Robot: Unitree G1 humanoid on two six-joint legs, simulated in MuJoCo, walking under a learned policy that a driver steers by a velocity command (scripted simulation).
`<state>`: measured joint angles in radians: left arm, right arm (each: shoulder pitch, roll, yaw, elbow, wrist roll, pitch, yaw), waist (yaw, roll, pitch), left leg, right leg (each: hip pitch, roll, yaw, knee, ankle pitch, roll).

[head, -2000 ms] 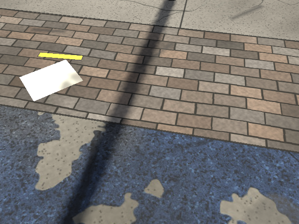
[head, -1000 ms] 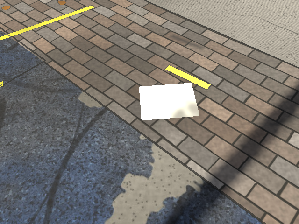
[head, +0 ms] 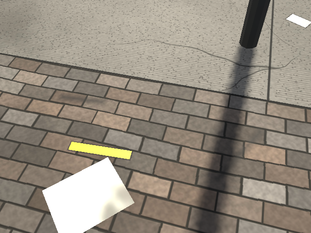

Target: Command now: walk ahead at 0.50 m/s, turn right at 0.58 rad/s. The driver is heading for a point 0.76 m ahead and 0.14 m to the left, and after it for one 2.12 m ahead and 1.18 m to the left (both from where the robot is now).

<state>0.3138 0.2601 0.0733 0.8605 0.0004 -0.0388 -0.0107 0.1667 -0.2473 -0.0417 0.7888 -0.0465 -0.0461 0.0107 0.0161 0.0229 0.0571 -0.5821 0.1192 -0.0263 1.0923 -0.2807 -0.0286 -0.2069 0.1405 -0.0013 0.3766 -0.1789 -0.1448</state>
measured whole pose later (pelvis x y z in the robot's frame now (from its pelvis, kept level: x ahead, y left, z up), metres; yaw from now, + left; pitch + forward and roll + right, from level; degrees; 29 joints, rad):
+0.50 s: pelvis +0.29 +0.05 +0.00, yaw +1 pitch +0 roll +0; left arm 0.27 0.26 0.03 0.83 0.04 -0.07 -0.01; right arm 0.27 -0.26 -0.06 0.85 -0.01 -0.05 0.02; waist 0.01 -0.03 0.05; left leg -0.27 -0.12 0.01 0.43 -0.15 0.11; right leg -0.41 0.01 0.02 1.15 -0.31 -0.04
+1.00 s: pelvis +0.56 +0.03 +0.00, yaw +18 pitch +1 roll +0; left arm 0.14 0.25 0.02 0.73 0.04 -0.07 0.01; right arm 0.35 -0.31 -0.08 0.83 -0.02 -0.02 0.01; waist -0.05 0.04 0.03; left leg -0.36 -0.07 -0.06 1.10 -0.39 0.06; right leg -0.32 0.02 -0.05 0.48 -0.18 -0.04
